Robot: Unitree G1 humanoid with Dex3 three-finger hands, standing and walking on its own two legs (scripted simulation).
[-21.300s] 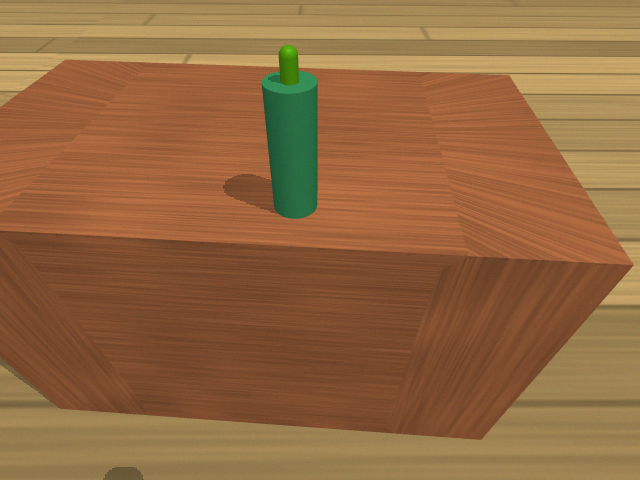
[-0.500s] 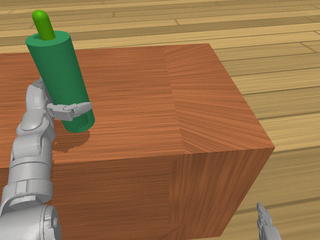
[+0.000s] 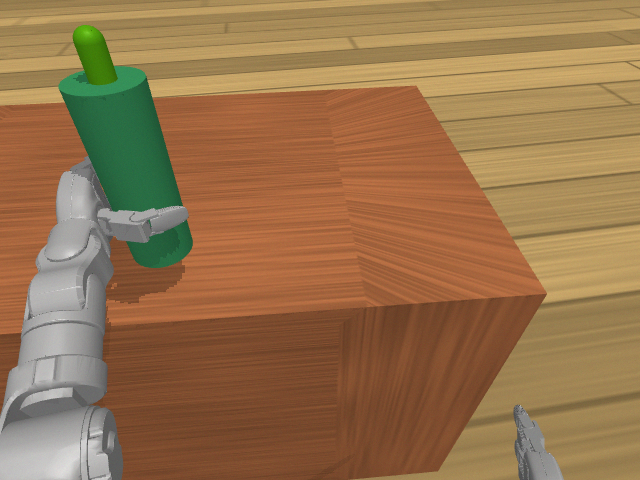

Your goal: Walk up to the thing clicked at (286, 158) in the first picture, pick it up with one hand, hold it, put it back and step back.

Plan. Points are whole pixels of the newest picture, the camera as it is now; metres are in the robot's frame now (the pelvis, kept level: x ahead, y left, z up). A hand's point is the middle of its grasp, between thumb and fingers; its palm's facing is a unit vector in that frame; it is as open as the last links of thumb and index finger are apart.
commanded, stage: loosen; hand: left
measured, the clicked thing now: (131, 159) +0.43 +0.20 +0.24
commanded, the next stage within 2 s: open in 0.84 s
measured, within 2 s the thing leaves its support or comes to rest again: neither
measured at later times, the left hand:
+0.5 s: hand (138, 198) +0.43 +0.20 +0.19, palm faces +0.19 -0.98 -0.02, open 10.9 cm
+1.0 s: hand (140, 243) +0.42 +0.22 +0.12, palm faces +0.18 -0.98 +0.01, open 11.3 cm
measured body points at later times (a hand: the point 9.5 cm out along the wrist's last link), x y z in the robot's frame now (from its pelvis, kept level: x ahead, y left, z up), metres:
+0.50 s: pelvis +0.00 +0.00 +0.00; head -0.01 +0.00 +0.45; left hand +0.41 +0.26 +0.20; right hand +0.15 -0.25 -0.07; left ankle +0.03 +0.14 -0.73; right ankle +0.03 -0.15 -0.73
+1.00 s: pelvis -0.01 +0.00 -0.01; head +0.01 +0.02 +0.44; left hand +0.41 +0.28 +0.12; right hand +0.15 -0.25 -0.05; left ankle +0.03 +0.14 -0.73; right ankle +0.03 -0.15 -0.73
